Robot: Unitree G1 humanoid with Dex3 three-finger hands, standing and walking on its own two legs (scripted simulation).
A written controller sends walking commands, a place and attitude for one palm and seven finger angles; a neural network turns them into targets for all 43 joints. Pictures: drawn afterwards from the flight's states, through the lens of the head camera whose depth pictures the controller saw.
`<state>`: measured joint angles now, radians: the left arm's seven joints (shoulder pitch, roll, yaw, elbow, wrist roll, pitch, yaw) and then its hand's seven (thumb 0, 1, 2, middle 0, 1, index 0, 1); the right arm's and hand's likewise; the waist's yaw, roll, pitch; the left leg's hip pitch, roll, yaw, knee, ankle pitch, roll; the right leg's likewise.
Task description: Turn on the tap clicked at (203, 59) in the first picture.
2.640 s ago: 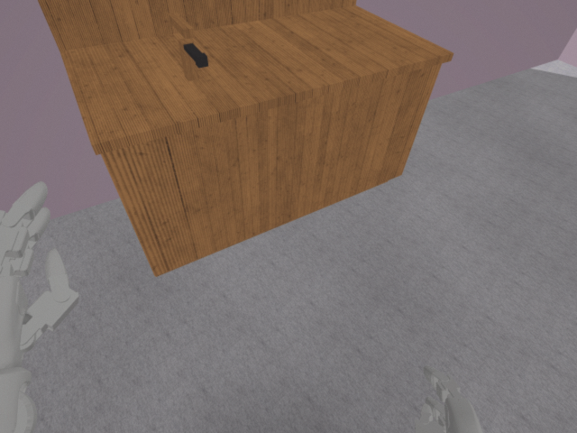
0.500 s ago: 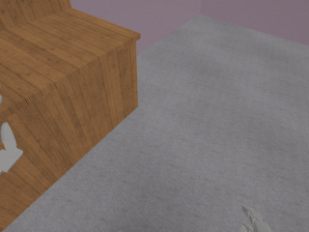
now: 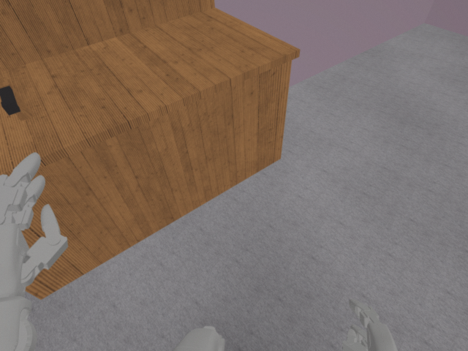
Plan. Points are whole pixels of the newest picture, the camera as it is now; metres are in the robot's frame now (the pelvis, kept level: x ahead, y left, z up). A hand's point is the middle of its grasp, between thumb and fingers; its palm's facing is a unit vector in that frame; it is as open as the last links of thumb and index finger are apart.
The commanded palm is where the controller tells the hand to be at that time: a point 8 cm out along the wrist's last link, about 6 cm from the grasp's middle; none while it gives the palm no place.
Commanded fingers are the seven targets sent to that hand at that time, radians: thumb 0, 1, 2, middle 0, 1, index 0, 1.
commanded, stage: turn to face it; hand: left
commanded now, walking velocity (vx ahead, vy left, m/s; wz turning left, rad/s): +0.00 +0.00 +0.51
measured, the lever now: (10, 106) +0.62 +0.65 +0.06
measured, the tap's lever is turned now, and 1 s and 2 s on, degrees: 0 0 0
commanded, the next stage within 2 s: take the last steps up to it in 0.36 s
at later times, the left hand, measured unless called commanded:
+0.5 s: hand out of the picture +0.08 +0.26 +0.19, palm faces +0.59 -0.70 -0.40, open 7.4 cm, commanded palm +0.03 +0.29 +0.18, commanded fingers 0.00 0.90 0.90 -0.20 -0.30 -0.20 -0.30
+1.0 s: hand out of the picture +0.01 +0.27 +0.19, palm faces +0.69 -0.62 -0.38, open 7.4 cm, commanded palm -0.05 +0.30 +0.18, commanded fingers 0.00 0.90 0.90 -0.20 -0.30 -0.20 -0.30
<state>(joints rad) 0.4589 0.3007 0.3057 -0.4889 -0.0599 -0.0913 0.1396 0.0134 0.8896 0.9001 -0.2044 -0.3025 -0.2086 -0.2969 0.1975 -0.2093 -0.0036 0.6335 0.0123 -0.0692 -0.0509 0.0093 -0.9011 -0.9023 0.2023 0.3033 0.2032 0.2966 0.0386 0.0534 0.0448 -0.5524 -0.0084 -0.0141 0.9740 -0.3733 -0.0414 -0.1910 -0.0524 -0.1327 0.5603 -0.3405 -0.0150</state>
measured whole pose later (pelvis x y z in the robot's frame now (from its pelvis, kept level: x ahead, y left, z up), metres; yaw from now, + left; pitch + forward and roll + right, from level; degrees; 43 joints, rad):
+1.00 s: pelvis -0.10 -0.02 +0.00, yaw +21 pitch +0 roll +0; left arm 0.49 0.37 0.36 -0.54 -0.03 -0.23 0.17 0.01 0.89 0.90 -0.21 -0.30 -0.21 -0.30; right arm 0.27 -0.28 -0.06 0.61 -0.01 -0.09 -0.09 0.01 -0.90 -0.90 0.20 0.30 0.20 0.30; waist 0.00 -0.02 -0.02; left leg -0.20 0.04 0.10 0.48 -0.32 0.02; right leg -0.36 -0.09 -0.14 0.54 -0.24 -0.01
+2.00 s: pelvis +0.06 +0.05 +0.00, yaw +19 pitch +0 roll +0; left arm 0.51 0.40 0.37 -0.53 -0.02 -0.22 0.14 0.01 0.89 0.90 -0.21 -0.30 -0.21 -0.30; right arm 0.23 -0.11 0.04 0.61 0.00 -0.10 -0.04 0.01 -0.90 -0.90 0.20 0.30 0.20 0.30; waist 0.00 0.04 0.05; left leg -0.20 0.11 0.13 0.59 -0.37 -0.04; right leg -0.35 -0.04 -0.17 0.58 -0.26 0.00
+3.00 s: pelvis +0.27 +0.09 +0.01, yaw +20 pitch +0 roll +2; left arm 0.48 0.35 0.37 -0.52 -0.02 -0.22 0.15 0.01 0.89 0.90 -0.21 -0.30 -0.21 -0.30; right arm 0.17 -0.25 -0.03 0.64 0.00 -0.05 -0.06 0.01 -0.90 -0.90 0.20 0.30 0.20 0.30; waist -0.01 -0.01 0.09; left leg -0.48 0.08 0.09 0.92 -0.35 -0.02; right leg -0.25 -0.06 -0.17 0.51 -0.27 -0.05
